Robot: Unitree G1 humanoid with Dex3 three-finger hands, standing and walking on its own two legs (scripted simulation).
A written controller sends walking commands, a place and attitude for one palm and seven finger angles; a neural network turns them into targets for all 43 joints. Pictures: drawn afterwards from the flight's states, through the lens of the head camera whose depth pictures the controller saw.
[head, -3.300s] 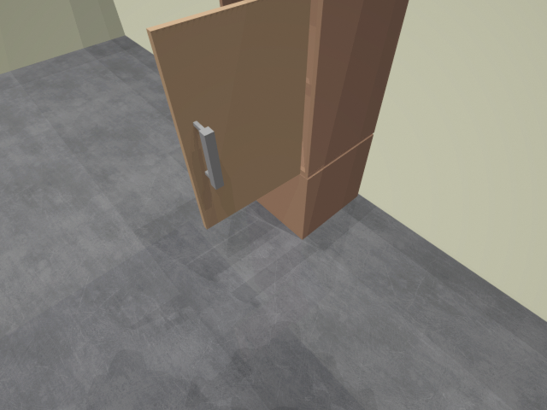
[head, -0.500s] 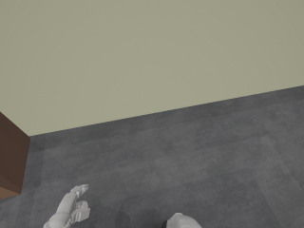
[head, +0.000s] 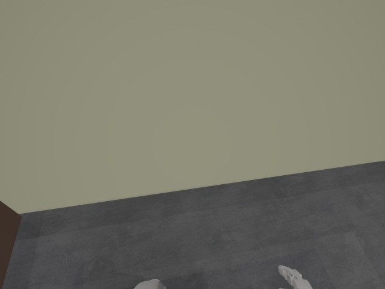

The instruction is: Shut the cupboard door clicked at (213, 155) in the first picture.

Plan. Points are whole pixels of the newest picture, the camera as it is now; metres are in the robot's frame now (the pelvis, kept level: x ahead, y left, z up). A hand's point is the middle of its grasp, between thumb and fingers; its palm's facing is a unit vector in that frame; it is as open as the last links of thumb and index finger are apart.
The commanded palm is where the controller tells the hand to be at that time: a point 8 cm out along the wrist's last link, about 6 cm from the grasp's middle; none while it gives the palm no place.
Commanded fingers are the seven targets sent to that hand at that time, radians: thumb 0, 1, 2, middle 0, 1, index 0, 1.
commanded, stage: turn to face it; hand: left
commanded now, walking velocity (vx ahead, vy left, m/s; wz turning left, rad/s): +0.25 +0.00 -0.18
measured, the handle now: out of the picture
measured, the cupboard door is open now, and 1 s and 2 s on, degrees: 87 87 87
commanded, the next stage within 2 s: none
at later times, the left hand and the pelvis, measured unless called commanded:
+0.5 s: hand (139, 240) +0.24 +0.16 -0.15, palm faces +0.18 -0.97 -0.19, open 7.3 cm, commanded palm none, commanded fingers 0.00 0.90 0.90 -0.20 -0.30 -0.20 -0.30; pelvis +0.16 -0.04 +0.01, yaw +12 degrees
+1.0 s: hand (130, 259) +0.19 +0.16 -0.13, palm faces +0.48 -0.81 -0.33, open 7.4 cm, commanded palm none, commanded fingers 0.00 0.90 0.90 -0.20 -0.30 -0.20 -0.30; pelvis +0.23 -0.07 +0.01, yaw +30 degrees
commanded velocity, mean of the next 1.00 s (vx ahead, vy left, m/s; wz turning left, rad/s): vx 0.01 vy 0.00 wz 0.53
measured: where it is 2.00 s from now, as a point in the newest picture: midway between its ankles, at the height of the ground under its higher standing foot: (214, 278)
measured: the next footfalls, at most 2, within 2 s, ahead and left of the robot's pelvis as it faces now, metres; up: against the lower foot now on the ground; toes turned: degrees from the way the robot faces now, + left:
right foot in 0.32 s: +0.23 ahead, -0.16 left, +0.00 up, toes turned -3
left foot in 0.60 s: +0.22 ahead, +0.11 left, +0.00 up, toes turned +23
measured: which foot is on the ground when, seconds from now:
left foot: down 0.00-0.32, up 0.34-0.58, down 0.60-0.88, up 0.90-1.00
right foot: up 0.00-0.30, down 0.32-0.58, up 0.60-0.88, down 0.90-1.00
